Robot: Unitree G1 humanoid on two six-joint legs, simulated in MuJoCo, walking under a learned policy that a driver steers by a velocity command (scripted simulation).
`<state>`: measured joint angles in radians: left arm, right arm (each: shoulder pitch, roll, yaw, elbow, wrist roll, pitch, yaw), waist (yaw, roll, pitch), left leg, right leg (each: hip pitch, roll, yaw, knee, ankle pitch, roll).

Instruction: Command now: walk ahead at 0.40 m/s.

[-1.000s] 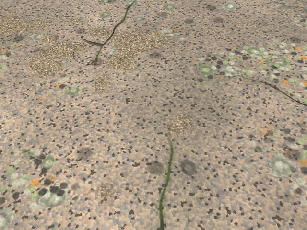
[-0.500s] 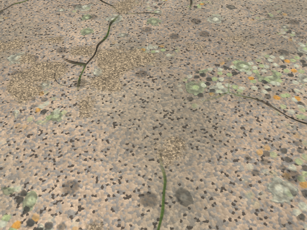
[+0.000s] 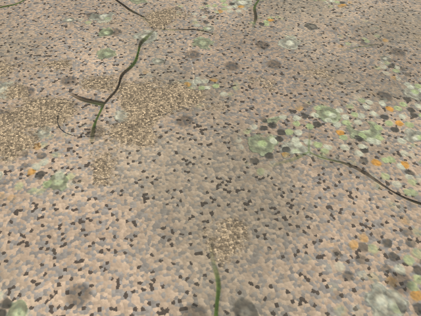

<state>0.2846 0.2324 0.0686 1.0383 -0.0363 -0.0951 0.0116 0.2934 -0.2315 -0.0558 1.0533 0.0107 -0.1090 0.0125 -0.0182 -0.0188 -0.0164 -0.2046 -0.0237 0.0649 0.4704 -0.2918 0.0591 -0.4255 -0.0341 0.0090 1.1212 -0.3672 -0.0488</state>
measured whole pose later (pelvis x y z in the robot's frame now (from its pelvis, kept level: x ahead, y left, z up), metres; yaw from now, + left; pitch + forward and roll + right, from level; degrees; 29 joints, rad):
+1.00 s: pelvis +0.55 +0.00 -0.02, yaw +0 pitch +2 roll -1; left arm 0.36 0.26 0.05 1.03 -0.02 -0.08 0.00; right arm 0.04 -0.24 -0.06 0.87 0.01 -0.11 0.03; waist 0.04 -0.01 0.03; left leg -0.48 0.01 0.06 0.57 -0.14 0.06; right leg -0.18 -0.01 0.02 0.93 -0.47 -0.02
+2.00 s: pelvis +1.14 -0.09 -0.02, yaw -28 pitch +3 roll +1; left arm 0.37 0.29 0.09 0.79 -0.02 -0.04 0.02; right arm 0.02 -0.26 -0.05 0.74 -0.01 -0.14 0.02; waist 0.07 -0.01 0.00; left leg -0.48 -0.03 -0.02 0.51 -0.08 0.01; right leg -0.14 0.09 0.22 0.68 -0.50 -0.05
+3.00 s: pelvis +1.59 -0.33 -0.03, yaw -15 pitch +2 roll -2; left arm 0.32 0.29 0.09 0.84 -0.01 -0.05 0.02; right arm 0.07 -0.28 -0.07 0.68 0.03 -0.03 0.05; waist 0.04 0.02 0.05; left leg -0.54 0.00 0.06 0.67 -0.17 0.10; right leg -0.02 -0.12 -0.22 0.71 -0.51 0.06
